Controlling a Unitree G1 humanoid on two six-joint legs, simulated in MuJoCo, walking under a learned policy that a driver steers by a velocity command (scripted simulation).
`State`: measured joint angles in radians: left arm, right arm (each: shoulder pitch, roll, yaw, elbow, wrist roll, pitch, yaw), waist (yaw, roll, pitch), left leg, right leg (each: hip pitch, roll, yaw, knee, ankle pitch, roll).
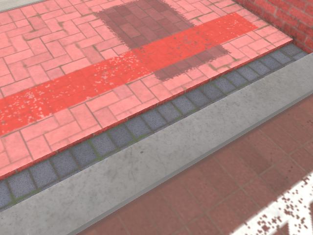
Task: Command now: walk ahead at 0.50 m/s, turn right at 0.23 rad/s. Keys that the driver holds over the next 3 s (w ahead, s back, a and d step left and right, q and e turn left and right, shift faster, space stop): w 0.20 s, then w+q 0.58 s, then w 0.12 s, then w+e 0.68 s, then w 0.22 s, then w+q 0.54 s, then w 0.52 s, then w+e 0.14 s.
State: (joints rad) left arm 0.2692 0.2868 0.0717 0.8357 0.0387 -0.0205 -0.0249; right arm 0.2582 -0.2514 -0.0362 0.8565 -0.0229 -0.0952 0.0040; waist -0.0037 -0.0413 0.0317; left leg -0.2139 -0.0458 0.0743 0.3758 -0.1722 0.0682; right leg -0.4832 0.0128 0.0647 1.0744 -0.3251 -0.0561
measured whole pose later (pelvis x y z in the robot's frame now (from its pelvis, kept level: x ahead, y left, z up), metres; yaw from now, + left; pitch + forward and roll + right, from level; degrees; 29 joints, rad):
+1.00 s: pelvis +0.48 +0.03 -0.01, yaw +18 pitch -1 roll +0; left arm 0.27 0.23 0.04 0.84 0.02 -0.03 0.00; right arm 0.25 -0.24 -0.06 0.87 -0.02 -0.04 0.00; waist 0.02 -0.02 0.06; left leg -0.22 -0.10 0.09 0.42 -0.20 0.13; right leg -0.48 -0.10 0.00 1.20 -0.32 -0.02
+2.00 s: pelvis +1.05 +0.11 -0.07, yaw -2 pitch +2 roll -2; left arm 0.50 0.31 0.05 0.95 0.05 -0.09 0.05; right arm 0.10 -0.30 -0.06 0.75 -0.02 -0.04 0.06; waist 0.09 0.03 -0.01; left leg -0.61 0.04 -0.04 0.51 0.31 0.05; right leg 0.09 0.14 0.09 0.58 -0.70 -0.10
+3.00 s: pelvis +1.62 +0.21 -0.13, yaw +14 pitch +1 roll -1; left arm 0.46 0.22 0.03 1.01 0.01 -0.08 -0.01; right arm 0.02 -0.24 -0.01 0.80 -0.03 -0.04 0.03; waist 0.09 0.03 0.04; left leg -0.51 0.04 0.02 0.58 -0.11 0.02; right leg 0.04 0.06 0.01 0.25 -0.30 -0.04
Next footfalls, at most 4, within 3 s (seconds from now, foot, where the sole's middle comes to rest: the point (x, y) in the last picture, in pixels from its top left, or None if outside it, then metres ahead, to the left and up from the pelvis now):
0.30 right None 0.28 -0.14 -0.78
0.82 left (135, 225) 0.53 0.09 -0.78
1.40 right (152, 162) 0.84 0.02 -0.78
2.08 left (120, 108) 1.30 0.22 -0.91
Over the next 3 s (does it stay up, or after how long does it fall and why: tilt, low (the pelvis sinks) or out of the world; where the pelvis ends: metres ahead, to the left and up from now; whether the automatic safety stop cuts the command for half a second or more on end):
stays up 1.62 0.21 -0.13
